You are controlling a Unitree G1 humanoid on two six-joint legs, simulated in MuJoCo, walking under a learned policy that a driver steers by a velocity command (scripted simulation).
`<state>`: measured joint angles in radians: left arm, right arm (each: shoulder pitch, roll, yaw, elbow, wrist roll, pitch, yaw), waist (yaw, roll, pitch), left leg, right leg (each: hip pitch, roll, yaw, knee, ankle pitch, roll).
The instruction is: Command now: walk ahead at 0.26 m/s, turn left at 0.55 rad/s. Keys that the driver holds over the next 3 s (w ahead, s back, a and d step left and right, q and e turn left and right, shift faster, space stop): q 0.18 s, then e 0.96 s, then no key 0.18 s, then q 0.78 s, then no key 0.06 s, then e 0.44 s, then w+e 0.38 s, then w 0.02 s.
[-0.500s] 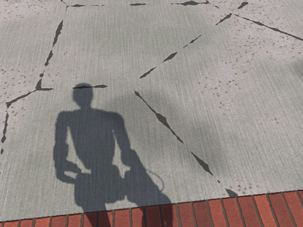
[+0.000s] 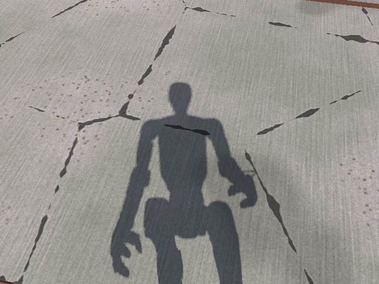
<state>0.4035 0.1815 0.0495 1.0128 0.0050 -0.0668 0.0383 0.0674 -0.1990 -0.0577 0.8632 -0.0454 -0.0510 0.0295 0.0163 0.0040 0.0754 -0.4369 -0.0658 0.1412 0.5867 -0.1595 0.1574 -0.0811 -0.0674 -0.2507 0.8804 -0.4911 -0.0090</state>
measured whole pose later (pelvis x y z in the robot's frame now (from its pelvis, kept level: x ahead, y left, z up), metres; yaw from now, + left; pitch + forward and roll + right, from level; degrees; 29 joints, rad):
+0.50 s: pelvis +0.11 -0.02 +0.02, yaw +5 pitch +0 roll +1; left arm 0.25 0.22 0.04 0.88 0.01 0.04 0.02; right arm 0.22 -0.21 -0.02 0.88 -0.03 -0.01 -0.03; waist 0.00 -0.02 0.02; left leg -0.16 -0.11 0.04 0.38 -0.22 0.10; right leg -0.34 -0.03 0.00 0.70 -0.37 -0.01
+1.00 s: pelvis +0.11 -0.02 +0.02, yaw -13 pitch +1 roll +0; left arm 0.24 0.31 0.09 0.79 0.02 0.05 0.00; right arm 0.13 -0.28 -0.03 0.76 0.00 0.03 -0.03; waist 0.04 -0.01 0.06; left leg -0.35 -0.04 -0.07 0.70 -0.41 -0.03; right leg -0.27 0.12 0.22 0.46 -0.20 -0.03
